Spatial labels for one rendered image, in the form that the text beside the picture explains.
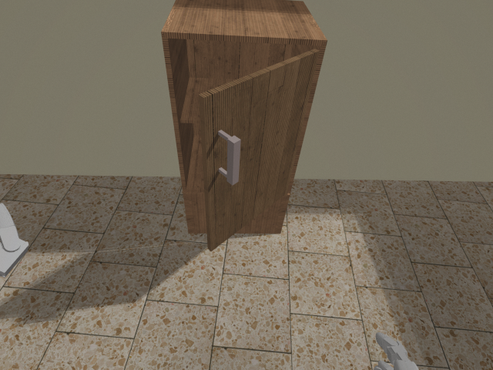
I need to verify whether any cupboard door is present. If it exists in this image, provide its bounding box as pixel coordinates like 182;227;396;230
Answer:
199;49;320;251

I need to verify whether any handle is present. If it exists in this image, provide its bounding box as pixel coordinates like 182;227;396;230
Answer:
218;130;241;185

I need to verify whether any robot right hand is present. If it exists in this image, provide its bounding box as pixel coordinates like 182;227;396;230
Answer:
374;332;419;370

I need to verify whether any robot left hand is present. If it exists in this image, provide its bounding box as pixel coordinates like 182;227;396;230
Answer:
0;203;29;278

